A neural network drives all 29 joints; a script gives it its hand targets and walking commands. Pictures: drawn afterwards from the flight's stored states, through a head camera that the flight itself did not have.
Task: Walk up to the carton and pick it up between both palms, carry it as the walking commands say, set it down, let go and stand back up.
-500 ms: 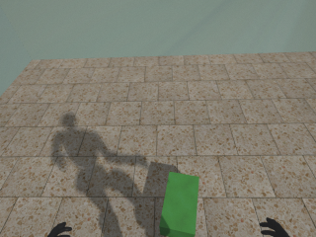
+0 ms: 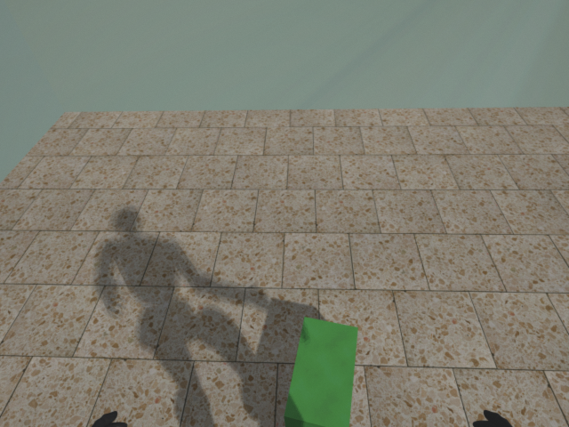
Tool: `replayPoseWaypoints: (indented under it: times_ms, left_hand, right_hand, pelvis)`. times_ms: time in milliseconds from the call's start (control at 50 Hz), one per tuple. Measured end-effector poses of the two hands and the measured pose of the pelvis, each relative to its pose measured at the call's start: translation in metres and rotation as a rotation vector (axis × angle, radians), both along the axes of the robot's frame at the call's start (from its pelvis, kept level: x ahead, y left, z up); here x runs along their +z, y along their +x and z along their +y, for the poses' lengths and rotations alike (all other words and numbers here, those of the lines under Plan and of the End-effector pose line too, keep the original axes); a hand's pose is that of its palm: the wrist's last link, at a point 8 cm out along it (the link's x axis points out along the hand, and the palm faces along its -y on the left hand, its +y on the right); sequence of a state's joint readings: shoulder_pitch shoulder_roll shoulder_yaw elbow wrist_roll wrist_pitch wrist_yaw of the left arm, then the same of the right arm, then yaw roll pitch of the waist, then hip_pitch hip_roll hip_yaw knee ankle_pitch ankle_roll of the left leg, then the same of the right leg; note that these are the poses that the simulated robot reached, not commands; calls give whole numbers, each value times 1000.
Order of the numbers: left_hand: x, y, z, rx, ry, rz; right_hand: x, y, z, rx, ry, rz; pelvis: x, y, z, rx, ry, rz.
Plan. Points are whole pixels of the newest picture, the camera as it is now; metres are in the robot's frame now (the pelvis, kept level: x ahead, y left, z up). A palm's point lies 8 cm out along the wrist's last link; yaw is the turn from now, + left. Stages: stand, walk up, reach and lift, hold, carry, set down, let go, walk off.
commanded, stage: stand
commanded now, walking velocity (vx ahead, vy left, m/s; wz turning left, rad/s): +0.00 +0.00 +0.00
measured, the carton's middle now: (322, 378) +0.42 -0.07 -0.68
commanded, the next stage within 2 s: none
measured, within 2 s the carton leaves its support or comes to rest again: neither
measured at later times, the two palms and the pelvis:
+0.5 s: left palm out of the picture +0.08 +0.31 -0.09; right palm out of the picture +0.08 -0.30 -0.10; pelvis -0.02 +0.00 +0.00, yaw -1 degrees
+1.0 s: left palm out of the picture +0.07 +0.32 -0.09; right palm out of the picture +0.06 -0.30 -0.10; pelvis -0.02 +0.01 +0.01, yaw -1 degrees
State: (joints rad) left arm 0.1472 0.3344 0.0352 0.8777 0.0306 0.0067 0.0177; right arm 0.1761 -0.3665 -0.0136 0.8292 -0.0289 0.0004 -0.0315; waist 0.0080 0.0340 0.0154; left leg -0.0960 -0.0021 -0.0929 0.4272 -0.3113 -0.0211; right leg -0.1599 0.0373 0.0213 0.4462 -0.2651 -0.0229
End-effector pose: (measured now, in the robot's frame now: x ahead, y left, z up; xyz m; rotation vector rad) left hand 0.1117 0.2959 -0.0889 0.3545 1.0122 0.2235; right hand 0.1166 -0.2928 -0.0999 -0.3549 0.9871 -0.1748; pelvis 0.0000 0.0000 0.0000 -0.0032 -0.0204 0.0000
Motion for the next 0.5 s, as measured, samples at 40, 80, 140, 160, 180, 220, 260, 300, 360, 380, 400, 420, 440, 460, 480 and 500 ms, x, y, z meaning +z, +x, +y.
replayPoseWaypoints:
  times_ms: [40, 80, 140, 160, 180, 220, 260, 300, 360, 380, 400, 420, 440, 460, 480, 500]
  left_hand:
    - [0, -3, 1, 2, 1, 6]
    - [0, -6, 3, 4, 2, 12]
    - [0, -10, 5, 7, 2, 20]
    - [-1, -11, 5, 7, 2, 23]
    - [-1, -13, 6, 8, 3, 26]
    - [-1, -16, 7, 9, 3, 32]
    - [-1, -19, 8, 10, 3, 38]
    - [-2, -22, 9, 11, 3, 45]
    - [-2, -26, 10, 11, 3, 54]
    - [-2, -27, 10, 12, 3, 57]
    - [-3, -28, 11, 12, 3, 60]
    - [-3, -29, 11, 12, 3, 62]
    - [-3, -30, 12, 12, 3, 65]
    - [-3, -31, 12, 12, 3, 68]
    - [-3, -32, 12, 13, 3, 71]
    - [-3, -33, 13, 13, 4, 73]
  right_hand:
    - [0, -3, -1, -1, -3, 5]
    - [0, -6, -2, -3, -5, 11]
    - [0, -11, -3, -5, -7, 21]
    - [0, -13, -3, -6, -8, 24]
    - [0, -15, -3, -7, -9, 28]
    - [-1, -19, -4, -9, -10, 35]
    - [-1, -23, -4, -11, -10, 43]
    - [-1, -26, -5, -13, -11, 50]
    - [-2, -32, -5, -17, -12, 61]
    - [-2, -33, -6, -18, -13, 64]
    - [-2, -35, -6, -19, -13, 67]
    - [-2, -36, -6, -20, -13, 70]
    - [-2, -38, -6, -21, -14, 73]
    - [-2, -39, -6, -22, -14, 76]
    - [-3, -40, -7, -24, -14, 79]
    - [-3, -41, -7, -25, -14, 81]
  pelvis:
    - [0, -1, 0, -1, 0, -3]
    - [1, -3, 1, -1, 1, -5]
    - [2, -5, 1, -3, 1, -8]
    - [2, -6, 1, -3, 1, -10]
    - [2, -7, 1, -3, 2, -11]
    - [2, -9, 2, -4, 2, -12]
    - [3, -10, 2, -5, 2, -14]
    - [3, -12, 2, -5, 3, -16]
    - [3, -14, 3, -7, 3, -18]
    - [3, -15, 3, -7, 3, -18]
    - [4, -15, 3, -7, 3, -19]
    - [4, -16, 3, -8, 3, -19]
    - [4, -17, 4, -8, 3, -19]
    - [4, -17, 4, -8, 4, -20]
    - [4, -18, 4, -9, 4, -20]
    - [4, -19, 4, -9, 4, -21]
